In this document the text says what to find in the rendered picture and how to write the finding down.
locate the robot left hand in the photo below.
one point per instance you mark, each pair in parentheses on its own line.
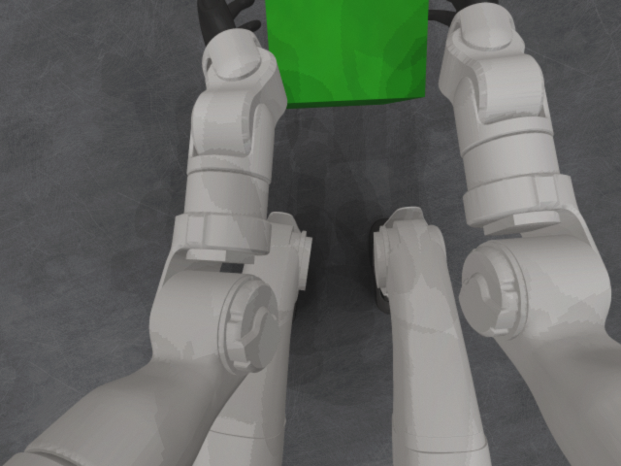
(215,16)

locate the left robot upper arm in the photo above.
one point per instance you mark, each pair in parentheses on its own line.
(208,330)

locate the right robot forearm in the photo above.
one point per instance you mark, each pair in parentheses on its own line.
(505,132)

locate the left robot forearm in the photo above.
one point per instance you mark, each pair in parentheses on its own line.
(230,158)

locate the carton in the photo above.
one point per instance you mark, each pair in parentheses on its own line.
(334,53)

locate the robot right hand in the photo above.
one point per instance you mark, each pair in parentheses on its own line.
(446,17)

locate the right robot foot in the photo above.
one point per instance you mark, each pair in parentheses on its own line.
(381,301)

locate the right robot upper arm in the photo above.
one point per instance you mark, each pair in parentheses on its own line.
(545,300)

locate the robot right shin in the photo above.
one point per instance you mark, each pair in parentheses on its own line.
(407,213)

